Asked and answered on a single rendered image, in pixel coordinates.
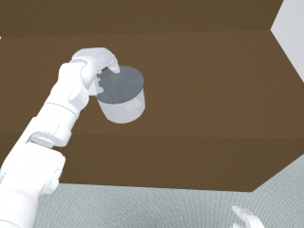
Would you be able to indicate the table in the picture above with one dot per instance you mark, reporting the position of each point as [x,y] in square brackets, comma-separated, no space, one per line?
[224,105]

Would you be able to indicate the lid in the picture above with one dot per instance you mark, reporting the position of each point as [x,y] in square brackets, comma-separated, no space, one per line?
[123,92]

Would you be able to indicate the pot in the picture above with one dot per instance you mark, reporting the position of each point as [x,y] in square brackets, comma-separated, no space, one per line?
[125,112]

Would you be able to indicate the left robot upper arm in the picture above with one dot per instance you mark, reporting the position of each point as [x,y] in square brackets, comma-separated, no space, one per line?
[35,171]

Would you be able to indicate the knob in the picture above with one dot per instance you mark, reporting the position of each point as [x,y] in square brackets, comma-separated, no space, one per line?
[116,78]

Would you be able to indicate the robot left forearm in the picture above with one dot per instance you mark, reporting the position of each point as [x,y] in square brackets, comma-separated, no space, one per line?
[53,124]

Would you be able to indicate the robot left hand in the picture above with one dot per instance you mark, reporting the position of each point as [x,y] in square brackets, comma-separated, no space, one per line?
[101,57]

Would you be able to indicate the robot right hand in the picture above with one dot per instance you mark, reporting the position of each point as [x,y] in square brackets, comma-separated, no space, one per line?
[247,216]

